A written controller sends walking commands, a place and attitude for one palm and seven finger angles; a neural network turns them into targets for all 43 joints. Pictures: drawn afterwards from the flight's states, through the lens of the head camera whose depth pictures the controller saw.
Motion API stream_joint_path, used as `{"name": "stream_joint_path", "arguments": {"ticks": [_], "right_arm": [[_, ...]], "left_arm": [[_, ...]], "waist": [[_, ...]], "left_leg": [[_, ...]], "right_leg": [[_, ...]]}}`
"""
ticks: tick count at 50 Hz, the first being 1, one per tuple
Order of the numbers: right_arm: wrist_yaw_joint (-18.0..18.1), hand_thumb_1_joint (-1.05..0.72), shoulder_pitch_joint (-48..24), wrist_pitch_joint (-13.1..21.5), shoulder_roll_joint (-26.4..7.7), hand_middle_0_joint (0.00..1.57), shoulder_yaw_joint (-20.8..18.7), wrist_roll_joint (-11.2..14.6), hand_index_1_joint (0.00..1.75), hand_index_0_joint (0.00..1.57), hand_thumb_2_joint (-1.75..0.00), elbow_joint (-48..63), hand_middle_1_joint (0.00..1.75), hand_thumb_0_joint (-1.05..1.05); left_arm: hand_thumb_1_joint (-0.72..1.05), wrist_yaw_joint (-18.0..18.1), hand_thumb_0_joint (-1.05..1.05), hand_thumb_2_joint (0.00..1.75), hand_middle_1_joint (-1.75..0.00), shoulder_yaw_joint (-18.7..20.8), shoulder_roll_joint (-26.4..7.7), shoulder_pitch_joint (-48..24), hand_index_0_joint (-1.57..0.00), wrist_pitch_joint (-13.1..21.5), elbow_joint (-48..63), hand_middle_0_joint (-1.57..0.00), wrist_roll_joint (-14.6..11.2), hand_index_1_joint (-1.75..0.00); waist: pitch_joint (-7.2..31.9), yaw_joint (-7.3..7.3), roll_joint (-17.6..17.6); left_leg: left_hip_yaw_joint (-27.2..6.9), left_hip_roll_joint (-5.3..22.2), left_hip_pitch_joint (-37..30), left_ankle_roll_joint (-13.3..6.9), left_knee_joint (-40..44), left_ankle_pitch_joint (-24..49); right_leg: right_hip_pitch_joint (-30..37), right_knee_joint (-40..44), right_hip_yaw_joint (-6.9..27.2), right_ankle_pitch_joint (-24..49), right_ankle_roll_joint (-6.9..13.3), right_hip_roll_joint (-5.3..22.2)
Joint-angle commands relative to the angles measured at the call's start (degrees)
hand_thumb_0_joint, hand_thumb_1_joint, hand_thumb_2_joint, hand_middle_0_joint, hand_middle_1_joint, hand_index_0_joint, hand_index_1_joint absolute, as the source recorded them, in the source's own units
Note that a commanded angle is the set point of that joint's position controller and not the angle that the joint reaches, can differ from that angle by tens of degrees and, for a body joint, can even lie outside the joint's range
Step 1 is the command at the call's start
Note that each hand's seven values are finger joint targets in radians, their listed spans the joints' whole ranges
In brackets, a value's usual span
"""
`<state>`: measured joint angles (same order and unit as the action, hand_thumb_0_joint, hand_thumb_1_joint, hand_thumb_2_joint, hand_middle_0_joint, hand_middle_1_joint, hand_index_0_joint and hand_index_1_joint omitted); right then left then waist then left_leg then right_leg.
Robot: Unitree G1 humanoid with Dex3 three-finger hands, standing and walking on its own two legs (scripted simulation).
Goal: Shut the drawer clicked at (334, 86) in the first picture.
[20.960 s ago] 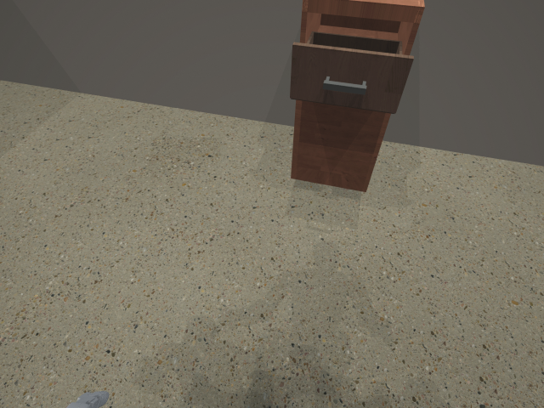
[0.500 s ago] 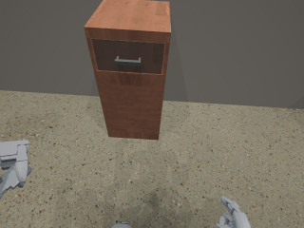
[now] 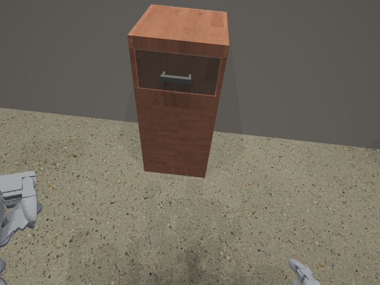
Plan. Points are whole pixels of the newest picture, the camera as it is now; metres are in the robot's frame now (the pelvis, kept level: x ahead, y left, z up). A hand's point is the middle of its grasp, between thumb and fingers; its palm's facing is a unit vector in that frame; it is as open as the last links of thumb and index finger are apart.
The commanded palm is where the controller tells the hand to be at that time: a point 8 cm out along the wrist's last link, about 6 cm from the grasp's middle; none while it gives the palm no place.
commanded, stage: stop stepping back and stand still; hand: left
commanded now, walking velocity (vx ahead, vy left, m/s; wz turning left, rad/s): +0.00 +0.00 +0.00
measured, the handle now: (176, 76) +0.92 +0.10 -0.03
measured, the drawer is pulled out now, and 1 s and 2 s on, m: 0.00 0.00 0.00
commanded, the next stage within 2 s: let the arm hang, fingers relaxed in 0.58 s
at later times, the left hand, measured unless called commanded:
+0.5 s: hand (44, 179) +0.23 +0.25 +0.17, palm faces +0.33 -0.82 -0.47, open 3.3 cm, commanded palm +0.17 +0.29 +0.19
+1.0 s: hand out of the picture +0.06 +0.21 -0.16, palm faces +0.01 -0.98 -0.22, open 3.2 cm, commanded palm none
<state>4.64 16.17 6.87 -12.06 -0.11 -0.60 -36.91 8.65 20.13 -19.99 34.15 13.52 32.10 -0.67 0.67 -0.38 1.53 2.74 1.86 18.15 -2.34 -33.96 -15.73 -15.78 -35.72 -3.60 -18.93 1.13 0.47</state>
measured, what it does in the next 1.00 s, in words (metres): stands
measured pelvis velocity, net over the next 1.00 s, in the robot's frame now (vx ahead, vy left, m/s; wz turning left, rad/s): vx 0.02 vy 0.02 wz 0.00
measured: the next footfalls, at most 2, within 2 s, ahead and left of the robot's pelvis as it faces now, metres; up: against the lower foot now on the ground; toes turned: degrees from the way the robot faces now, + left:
none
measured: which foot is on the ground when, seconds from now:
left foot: down 0.00-1.00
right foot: down 0.00-1.00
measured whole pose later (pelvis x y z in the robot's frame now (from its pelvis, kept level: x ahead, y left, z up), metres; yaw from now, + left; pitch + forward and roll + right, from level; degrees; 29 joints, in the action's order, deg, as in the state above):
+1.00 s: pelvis +0.02 +0.02 +0.01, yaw +0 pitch -1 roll -1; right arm 0.0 12.5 -1.2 -12.4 0.6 -1.2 -53.9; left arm 2.1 0.9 -11.8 15.9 -3.0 -52.4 1.4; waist -3.2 -0.5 1.5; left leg 2.2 -0.8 15.5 -2.3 -29.1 -12.8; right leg -12.6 -28.0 -1.9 -14.5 0.0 0.3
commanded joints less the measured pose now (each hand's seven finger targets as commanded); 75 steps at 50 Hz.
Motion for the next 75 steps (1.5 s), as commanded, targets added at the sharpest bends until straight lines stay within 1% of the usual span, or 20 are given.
{"name": "stream_joint_path", "arguments": {"ticks": [1,5,7,9,11,13,15,17,21,27,33,34,36,37,40,45,50,55,64,75], "right_arm": [[0.31,-0.9,-7.21,5.31,-5.23,0.2,-1.8,-0.23,0.3,0.2,-0.9,8.95,0.3,0.0],[-0.82,-0.9,-7.52,5.22,-5.72,0.2,-1.46,0.31,0.3,0.2,-0.9,8.99,0.3,0.0],[-0.99,-0.9,-8.43,4.05,-5.67,0.2,-1.72,0.12,0.3,0.2,-0.9,9.61,0.3,0.0],[-1.27,-0.9,-7.54,3.37,-5.37,0.2,-2.05,0.17,0.3,0.2,-0.9,8.79,0.3,0.0],[-1.19,-0.9,-7.95,2.37,-5.18,0.2,-2.09,0.39,0.3,0.2,-0.9,8.91,0.3,0.0],[-0.74,-0.9,-8.96,2.49,-5.32,0.2,-1.74,0.41,0.3,0.2,-0.9,9.17,0.3,0.0],[-0.11,-0.9,-9.93,2.63,-5.81,0.2,-1.56,0.26,0.3,0.2,-0.9,9.6,0.3,0.0],[0.36,-0.9,-10.58,3.01,-5.65,0.2,-1.22,0.21,0.3,0.2,-0.9,9.97,0.3,0.0],[0.2,-0.9,-9.54,3.07,-5.89,0.2,-1.72,0.63,0.3,0.2,-0.9,10.34,0.3,0.0],[-0.19,-0.9,-9.73,2.04,-6.08,0.2,-2.32,0.79,0.3,0.2,-0.9,10.95,0.3,0.0],[0.25,-0.9,-10.32,1.24,-6.08,0.2,-2.22,0.9,0.3,0.2,-0.9,11.35,0.3,0.0],[-5.43,-0.9,-12.56,3.96,-17.17,0.2,-5.3,1.35,0.3,0.2,-0.9,-3.09,0.3,0.0],[-5.43,-0.9,-6.57,-1.41,-10.71,0.2,-4.05,1.16,0.3,0.2,-0.9,-2.16,0.3,0.0],[-5.33,-0.9,-5.95,-2.3,-10.24,0.2,-3.64,0.69,0.3,0.2,-0.9,-1.86,0.3,0.0],[-4.78,-0.9,-6.88,-4.01,-11.16,0.2,-3.0,-0.46,0.3,0.2,-0.9,-3.28,0.3,0.0],[-4.47,-0.9,-7.36,-6.13,-8.38,0.2,-1.12,-0.87,0.3,0.2,-0.9,-9.79,0.3,0.0],[-3.65,-0.9,-3.89,-6.71,-6.18,0.2,-1.04,-0.65,0.3,0.2,-0.9,-16.11,0.3,0.0],[-3.16,-0.9,0.67,-6.87,-5.64,0.2,-1.42,-0.3,0.3,0.2,-0.9,-20.6,0.3,0.0],[-2.76,-0.9,4.71,-6.81,-3.8,0.2,-1.53,-0.15,0.3,0.2,-0.9,-25.03,0.3,0.0],[-2.72,-0.9,5.01,-6.55,-1.3,0.2,-1.61,-0.36,0.3,0.2,-0.9,-26.29,0.3,0.0]], "left_arm": [[0.9,1.25,0.0,0.9,-1.6,8.35,-12.1,-5.13,-1.4,4.13,14.67,-1.4,-0.03,-1.6],[0.9,0.95,0.0,0.9,-1.6,7.15,-9.87,0.92,-1.4,2.85,12.66,-1.4,-0.29,-1.6],[0.9,0.53,0.0,0.9,-1.6,7.21,-9.84,1.84,-1.4,2.67,10.19,-1.4,-0.58,-1.6],[0.9,0.19,0.0,0.9,-1.6,7.44,-10.05,-0.13,-1.4,2.23,9.52,-1.4,-1.36,-1.6],[0.9,0.39,0.0,0.9,-1.6,6.75,-9.72,-0.11,-1.4,1.48,10.22,-1.4,-1.43,-1.6],[0.9,0.66,0.0,0.9,-1.6,7.21,-10.36,-0.54,-1.4,1.87,12.08,-1.4,-1.44,-1.6],[0.9,0.49,0.0,0.9,-1.6,6.58,-10.02,-0.54,-1.4,2.35,12.77,-1.4,-1.21,-1.6],[0.9,0.55,0.0,0.9,-1.6,6.74,-10.59,-1.18,-1.4,2.73,13.67,-1.4,-0.8,-1.6],[0.9,0.45,0.0,0.9,-1.6,6.93,-10.13,2.02,-1.4,2.88,11.91,-1.4,-1.13,-1.6],[0.9,0.39,0.0,0.9,-1.6,8.17,-10.85,5.87,-1.4,3.06,11.94,-1.4,-1.88,-1.6],[0.9,0.35,0.0,0.9,-1.6,7.36,-10.31,3.67,-1.4,2.78,11.34,-1.4,-2.14,-1.6],[0.9,-7.87,0.0,0.9,-1.6,-14.33,-4.45,-5.9,-1.4,-6.08,-37.08,-1.4,3.71,-1.6],[0.9,-8.66,0.0,0.9,-1.51,-13.8,-1.09,-6.65,-1.32,-11.52,-40.76,-1.32,2.64,-1.51],[0.9,-8.58,0.0,0.9,-1.47,-14.55,-1.4,-9.55,-1.28,-11.76,-43.44,-1.28,2.94,-1.47],[0.9,-8.39,0.0,0.9,-1.34,-15.4,-2.38,-15.33,-1.16,-12.5,-54.08,-1.16,2.79,-1.34],[0.9,-7.71,0.0,0.9,-1.12,-17.79,-1.19,-18.42,-0.96,-13.88,-73.24,-0.96,1.95,-1.12],[0.9,-7.58,0.0,0.9,-0.91,-18.09,0.67,-16.61,-0.76,-13.42,-84.99,-0.76,1.55,-0.91],[0.9,-7.62,0.0,0.9,-0.69,-18.71,1.34,-15.69,-0.56,-13.24,-90.93,-0.56,1.28,-0.69],[0.9,-7.0,0.0,0.9,-0.3,-19.11,3.04,-13.55,-0.2,-13.18,-95.86,-0.2,1.23,-0.3],[0.9,-6.6,0.0,0.9,-0.3,-18.72,5.18,-13.94,-0.2,-13.04,-96.09,-0.2,1.44,-0.3]], "waist": [[-0.27,-0.76,-15.42],[0.58,0.36,-9.52],[-1.05,-0.32,-2.32],[-1.26,-0.77,4.45],[-1.26,-0.81,5.9],[1.57,-0.57,2.6],[2.22,0.01,-6.71],[3.0,0.46,-10.45],[5.22,0.72,-5.89],[6.94,0.27,-4.98],[4.63,0.14,-4.41],[-0.17,-1.97,-4.76],[6.68,-0.69,-1.25],[6.54,-0.68,4.29],[4.07,-0.36,10.47],[-0.93,0.74,-5.15],[-0.63,0.64,-10.6],[-1.69,0.3,-4.78],[-4.16,0.16,-1.02],[-6.58,0.17,-2.14]], "left_leg": [[-25.55,15.82,-3.11,-7.85,24.11,-15.67],[-10.69,9.84,2.74,-3.72,14.21,-3.28],[-4.68,2.79,6.02,-0.13,6.81,-6.08],[-2.42,-0.45,1.15,1.43,-0.57,-6.29],[-2.47,-0.15,-1.06,1.31,-1.97,-1.37],[-3.39,0.62,-5.51,1.0,6.22,4.57],[-6.98,3.66,-8.39,0.24,12.59,8.21],[-10.48,6.37,-7.03,-0.57,15.94,11.92],[-7.58,5.24,-7.27,0.02,13.28,18.3],[-5.23,3.03,-7.25,1.28,10.5,20.29],[-5.09,2.62,-6.99,1.12,11.98,13.8],[-5.43,3.8,-2.65,0.48,2.1,20.88],[-5.99,4.16,-5.45,0.43,2.75,16.01],[-6.93,4.01,-4.83,-0.06,3.01,16.24],[-8.0,3.21,-3.35,-1.02,4.32,14.27],[-8.95,3.45,-1.73,-0.6,12.14,9.91],[-8.64,3.15,-3.56,-0.2,14.49,1.74],[-9.15,3.83,-4.86,-0.5,15.55,0.42],[-8.72,3.96,-5.83,-0.77,16.4,0.8],[-7.86,3.58,-4.94,-0.42,16.8,0.92]], "right_leg": [[-9.47,-14.84,3.65,-10.29,-1.1,0.13],[4.96,5.18,1.39,-0.77,-1.5,0.25],[5.92,15.65,9.57,1.86,0.66,3.56],[-3.05,22.12,19.19,-10.74,3.71,9.36],[-3.52,22.64,19.16,-7.09,5.02,11.08],[0.58,17.11,12.65,5.55,2.81,7.55],[0.97,12.53,7.78,7.43,0.04,2.77],[3.96,8.55,4.06,10.06,-1.36,0.68],[8.0,10.12,4.16,16.42,-1.4,1.11],[9.9,11.84,5.92,24.11,-0.53,2.41],[7.49,14.17,6.81,19.11,-0.68,2.26],[-1.43,6.27,3.93,24.8,0.41,7.1],[-1.65,7.73,6.2,15.6,0.69,6.35],[-1.1,7.44,6.32,15.45,0.93,5.63],[0.61,8.62,7.45,16.4,1.73,6.07],[3.27,11.5,7.44,6.6,0.77,4.46],[4.7,15.95,7.63,3.72,1.59,4.5],[3.86,17.2,6.58,3.47,1.83,4.6],[2.11,17.06,6.37,2.79,1.84,4.62],[0.88,16.88,6.62,3.14,1.53,4.47]]}}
